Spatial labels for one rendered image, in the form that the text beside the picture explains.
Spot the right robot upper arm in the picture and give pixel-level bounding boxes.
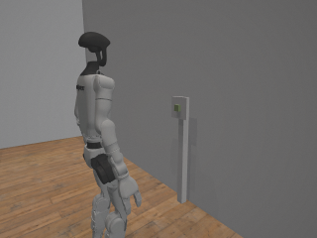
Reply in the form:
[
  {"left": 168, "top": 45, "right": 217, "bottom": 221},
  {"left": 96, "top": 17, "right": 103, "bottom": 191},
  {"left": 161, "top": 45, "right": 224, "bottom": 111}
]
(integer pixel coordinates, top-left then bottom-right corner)
[{"left": 93, "top": 74, "right": 116, "bottom": 135}]

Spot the robot right hand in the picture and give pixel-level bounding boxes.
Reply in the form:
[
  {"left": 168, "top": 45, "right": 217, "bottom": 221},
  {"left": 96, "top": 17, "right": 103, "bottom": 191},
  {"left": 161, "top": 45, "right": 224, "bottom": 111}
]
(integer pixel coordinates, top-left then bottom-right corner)
[{"left": 117, "top": 175, "right": 142, "bottom": 215}]

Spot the humanoid robot torso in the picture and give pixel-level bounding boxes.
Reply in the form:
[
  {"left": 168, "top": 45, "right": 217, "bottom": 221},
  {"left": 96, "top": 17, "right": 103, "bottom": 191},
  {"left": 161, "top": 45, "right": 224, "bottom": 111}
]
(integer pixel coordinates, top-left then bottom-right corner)
[{"left": 76, "top": 69, "right": 113, "bottom": 171}]

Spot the left robot upper arm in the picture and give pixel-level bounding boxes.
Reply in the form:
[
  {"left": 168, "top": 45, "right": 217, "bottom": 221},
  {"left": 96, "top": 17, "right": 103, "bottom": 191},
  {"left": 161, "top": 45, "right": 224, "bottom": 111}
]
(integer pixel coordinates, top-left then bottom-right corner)
[{"left": 74, "top": 95, "right": 79, "bottom": 119}]

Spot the panel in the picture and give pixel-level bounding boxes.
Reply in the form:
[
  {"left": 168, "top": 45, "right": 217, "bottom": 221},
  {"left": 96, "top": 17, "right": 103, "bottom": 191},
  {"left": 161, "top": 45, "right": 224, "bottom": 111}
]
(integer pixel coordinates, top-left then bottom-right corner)
[{"left": 171, "top": 96, "right": 189, "bottom": 204}]

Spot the button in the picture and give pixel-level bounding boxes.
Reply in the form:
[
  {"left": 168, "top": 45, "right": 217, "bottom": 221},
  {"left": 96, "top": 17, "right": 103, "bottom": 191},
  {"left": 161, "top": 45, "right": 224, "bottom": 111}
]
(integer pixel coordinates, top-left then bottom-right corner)
[{"left": 174, "top": 104, "right": 181, "bottom": 112}]

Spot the robot left forearm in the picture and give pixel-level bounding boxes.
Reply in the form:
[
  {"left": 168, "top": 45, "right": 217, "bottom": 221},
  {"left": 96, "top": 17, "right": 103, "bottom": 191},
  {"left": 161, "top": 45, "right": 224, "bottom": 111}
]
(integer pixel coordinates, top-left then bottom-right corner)
[{"left": 75, "top": 117, "right": 89, "bottom": 145}]

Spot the robot right forearm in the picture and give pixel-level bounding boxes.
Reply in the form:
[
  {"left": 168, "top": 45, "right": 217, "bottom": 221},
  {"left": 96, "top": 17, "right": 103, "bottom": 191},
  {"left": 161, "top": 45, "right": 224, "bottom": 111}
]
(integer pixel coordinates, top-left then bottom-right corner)
[{"left": 100, "top": 120, "right": 129, "bottom": 180}]

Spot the robot left thigh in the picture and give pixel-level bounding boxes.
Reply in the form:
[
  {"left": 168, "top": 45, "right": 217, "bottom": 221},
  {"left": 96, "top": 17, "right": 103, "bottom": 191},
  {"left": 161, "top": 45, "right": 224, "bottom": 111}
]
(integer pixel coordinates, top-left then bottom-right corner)
[{"left": 82, "top": 154, "right": 110, "bottom": 212}]

